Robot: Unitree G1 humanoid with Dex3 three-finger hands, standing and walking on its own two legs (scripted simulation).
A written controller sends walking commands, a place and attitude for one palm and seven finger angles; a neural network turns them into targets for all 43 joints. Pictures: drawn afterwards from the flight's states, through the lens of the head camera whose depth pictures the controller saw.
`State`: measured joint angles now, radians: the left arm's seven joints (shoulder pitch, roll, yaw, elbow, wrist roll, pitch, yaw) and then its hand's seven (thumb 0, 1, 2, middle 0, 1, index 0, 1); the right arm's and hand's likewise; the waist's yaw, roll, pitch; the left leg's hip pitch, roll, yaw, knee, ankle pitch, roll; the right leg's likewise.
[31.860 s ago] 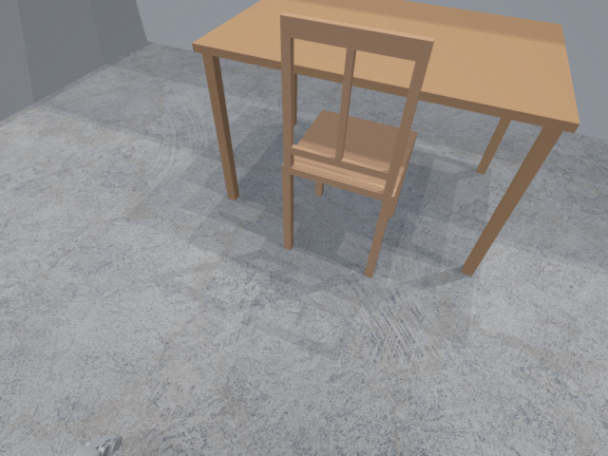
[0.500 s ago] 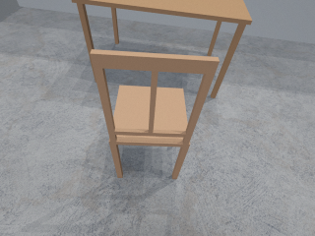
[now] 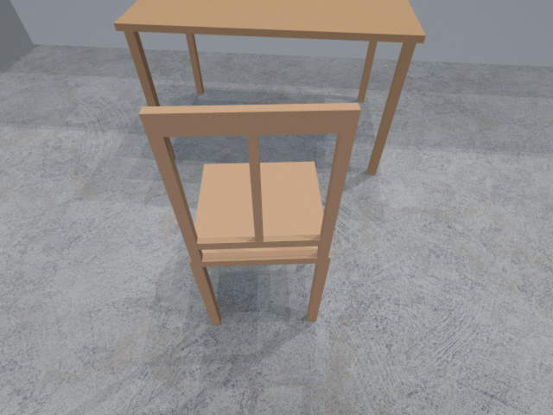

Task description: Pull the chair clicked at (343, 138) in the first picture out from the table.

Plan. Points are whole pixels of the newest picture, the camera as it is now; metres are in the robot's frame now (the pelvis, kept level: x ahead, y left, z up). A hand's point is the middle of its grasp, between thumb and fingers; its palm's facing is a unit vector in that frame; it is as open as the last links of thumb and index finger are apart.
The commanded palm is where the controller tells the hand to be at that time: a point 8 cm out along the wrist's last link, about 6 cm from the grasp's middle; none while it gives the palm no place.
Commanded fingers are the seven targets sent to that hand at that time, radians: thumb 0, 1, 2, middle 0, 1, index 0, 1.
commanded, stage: let the arm hang, fingers relaxed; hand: left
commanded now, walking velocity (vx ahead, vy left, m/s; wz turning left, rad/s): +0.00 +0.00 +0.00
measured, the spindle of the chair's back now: (256, 194) +0.56 +0.08 -0.07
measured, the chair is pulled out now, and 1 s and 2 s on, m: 0.69 0.69 0.69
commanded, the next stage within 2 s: look to check the result in 0.20 s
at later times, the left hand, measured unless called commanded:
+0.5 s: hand out of the picture +0.01 +0.16 -0.17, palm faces +0.02 -0.98 -0.18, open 7.3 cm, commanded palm none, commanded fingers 0.00 0.90 0.90 -0.20 -0.30 -0.20 -0.30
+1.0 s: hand out of the picture +0.02 +0.17 -0.17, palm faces +0.02 -0.98 -0.19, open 7.3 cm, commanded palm none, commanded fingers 0.00 0.90 0.90 -0.20 -0.30 -0.20 -0.30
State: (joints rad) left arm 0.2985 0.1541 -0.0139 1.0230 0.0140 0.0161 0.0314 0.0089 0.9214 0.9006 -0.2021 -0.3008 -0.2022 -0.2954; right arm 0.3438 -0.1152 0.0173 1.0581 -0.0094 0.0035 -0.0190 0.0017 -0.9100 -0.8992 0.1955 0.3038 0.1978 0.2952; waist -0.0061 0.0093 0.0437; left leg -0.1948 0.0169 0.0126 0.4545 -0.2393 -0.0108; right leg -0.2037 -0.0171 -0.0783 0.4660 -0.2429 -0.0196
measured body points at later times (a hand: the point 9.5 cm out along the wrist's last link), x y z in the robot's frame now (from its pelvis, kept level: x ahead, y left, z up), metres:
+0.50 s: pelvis +0.01 +0.00 +0.00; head +0.03 +0.00 +0.45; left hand +0.01 +0.21 -0.16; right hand +0.00 -0.22 -0.16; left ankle +0.00 +0.13 -0.74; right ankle +0.01 -0.10 -0.74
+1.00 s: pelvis +0.01 +0.00 +0.00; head +0.04 +0.00 +0.45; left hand +0.02 +0.22 -0.16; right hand +0.00 -0.21 -0.16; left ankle +0.00 +0.13 -0.74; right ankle +0.01 -0.10 -0.74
